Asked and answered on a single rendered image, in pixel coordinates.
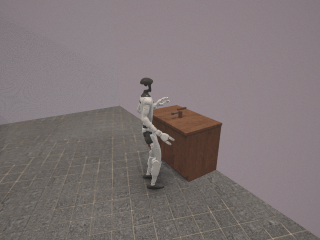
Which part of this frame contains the robot right hand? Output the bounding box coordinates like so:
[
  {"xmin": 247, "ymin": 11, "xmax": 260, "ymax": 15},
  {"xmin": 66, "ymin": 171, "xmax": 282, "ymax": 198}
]
[{"xmin": 160, "ymin": 133, "xmax": 174, "ymax": 146}]

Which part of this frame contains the counter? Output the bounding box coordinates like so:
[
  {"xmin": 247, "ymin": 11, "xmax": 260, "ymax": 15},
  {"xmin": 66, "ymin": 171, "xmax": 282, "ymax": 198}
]
[{"xmin": 148, "ymin": 105, "xmax": 222, "ymax": 182}]

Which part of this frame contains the robot left thigh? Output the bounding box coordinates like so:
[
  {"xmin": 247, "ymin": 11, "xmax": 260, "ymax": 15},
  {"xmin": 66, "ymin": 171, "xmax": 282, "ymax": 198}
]
[{"xmin": 149, "ymin": 133, "xmax": 158, "ymax": 158}]

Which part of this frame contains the robot left hand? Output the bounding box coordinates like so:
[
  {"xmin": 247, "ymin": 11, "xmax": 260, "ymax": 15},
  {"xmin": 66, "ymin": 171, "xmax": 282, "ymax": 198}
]
[{"xmin": 156, "ymin": 97, "xmax": 170, "ymax": 106}]

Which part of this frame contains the robot right shin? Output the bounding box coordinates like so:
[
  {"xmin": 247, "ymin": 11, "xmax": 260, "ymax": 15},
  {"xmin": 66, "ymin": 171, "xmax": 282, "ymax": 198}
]
[{"xmin": 151, "ymin": 160, "xmax": 162, "ymax": 186}]

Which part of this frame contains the robot right forearm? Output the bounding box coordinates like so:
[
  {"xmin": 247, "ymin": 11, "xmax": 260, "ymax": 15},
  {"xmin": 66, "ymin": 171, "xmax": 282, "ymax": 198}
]
[{"xmin": 143, "ymin": 117, "xmax": 162, "ymax": 137}]

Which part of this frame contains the left robot upper arm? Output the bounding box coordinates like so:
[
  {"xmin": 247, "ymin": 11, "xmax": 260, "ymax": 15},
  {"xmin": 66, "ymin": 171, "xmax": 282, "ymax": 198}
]
[{"xmin": 137, "ymin": 102, "xmax": 141, "ymax": 113}]

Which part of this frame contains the right robot upper arm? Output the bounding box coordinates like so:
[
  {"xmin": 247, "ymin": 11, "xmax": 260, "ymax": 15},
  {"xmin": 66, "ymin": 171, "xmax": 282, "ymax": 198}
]
[{"xmin": 141, "ymin": 97, "xmax": 152, "ymax": 123}]

